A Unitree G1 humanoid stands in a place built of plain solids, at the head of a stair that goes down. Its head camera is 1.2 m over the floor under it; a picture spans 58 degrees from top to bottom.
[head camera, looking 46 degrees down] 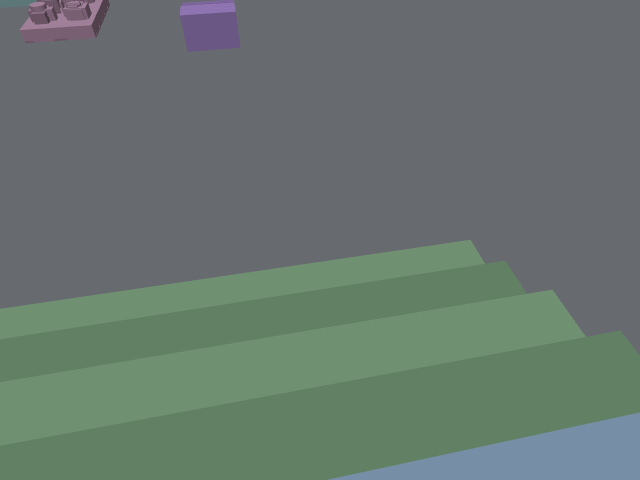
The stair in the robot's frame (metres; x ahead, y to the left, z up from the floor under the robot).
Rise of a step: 0.17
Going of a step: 0.33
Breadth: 3.20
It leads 11 degrees to the left of straight ahead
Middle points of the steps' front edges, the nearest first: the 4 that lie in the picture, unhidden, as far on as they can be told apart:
0.56 0.47 -0.17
0.88 0.53 -0.35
1.21 0.59 -0.52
1.53 0.65 -0.70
